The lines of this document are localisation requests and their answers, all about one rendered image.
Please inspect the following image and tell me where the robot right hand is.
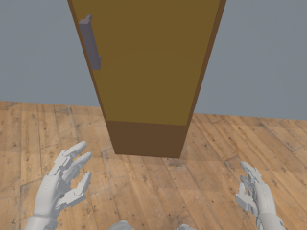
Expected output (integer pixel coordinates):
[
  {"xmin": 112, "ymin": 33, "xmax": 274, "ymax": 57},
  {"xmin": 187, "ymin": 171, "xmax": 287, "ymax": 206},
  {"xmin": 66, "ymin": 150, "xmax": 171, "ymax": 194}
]
[{"xmin": 236, "ymin": 161, "xmax": 277, "ymax": 217}]

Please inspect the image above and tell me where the right robot forearm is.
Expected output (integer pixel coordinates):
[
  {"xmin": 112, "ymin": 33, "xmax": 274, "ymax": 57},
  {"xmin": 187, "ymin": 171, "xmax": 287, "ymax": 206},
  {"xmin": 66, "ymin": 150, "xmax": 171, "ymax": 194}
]
[{"xmin": 256, "ymin": 213, "xmax": 286, "ymax": 230}]

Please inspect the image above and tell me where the robot left hand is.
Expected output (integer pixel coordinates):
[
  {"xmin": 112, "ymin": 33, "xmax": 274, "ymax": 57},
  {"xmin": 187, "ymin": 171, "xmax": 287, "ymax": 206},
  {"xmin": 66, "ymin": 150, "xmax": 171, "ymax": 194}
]
[{"xmin": 34, "ymin": 141, "xmax": 92, "ymax": 219}]

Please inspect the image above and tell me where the left robot forearm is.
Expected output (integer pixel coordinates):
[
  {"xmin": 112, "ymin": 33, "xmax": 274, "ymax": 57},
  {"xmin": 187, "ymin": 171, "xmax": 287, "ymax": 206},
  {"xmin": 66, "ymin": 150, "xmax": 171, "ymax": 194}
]
[{"xmin": 23, "ymin": 215, "xmax": 59, "ymax": 230}]

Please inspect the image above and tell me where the cupboard door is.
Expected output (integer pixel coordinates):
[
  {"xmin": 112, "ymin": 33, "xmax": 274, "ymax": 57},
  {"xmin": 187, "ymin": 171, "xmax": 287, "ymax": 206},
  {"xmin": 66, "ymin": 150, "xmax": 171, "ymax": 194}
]
[{"xmin": 72, "ymin": 0, "xmax": 221, "ymax": 126}]

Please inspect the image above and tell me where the handle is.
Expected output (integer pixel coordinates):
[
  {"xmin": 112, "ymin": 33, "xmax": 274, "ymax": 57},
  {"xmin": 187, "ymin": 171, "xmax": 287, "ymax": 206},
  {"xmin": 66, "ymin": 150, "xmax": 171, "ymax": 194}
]
[{"xmin": 78, "ymin": 14, "xmax": 102, "ymax": 70}]

